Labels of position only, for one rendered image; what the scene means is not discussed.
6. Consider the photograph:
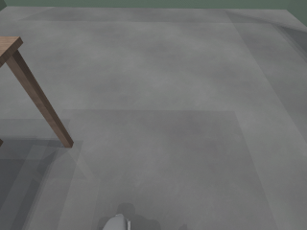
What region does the robot left thigh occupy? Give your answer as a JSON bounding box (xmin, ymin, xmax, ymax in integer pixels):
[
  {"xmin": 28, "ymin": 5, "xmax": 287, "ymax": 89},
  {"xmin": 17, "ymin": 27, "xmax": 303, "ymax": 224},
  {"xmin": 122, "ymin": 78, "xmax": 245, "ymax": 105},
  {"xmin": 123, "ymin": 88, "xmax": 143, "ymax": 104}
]
[{"xmin": 103, "ymin": 217, "xmax": 131, "ymax": 230}]

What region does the table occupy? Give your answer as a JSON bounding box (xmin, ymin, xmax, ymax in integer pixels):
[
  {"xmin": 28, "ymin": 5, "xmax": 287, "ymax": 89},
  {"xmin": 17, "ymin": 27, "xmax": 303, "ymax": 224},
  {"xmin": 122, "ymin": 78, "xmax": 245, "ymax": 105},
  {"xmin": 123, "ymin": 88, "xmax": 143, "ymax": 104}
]
[{"xmin": 0, "ymin": 36, "xmax": 74, "ymax": 149}]

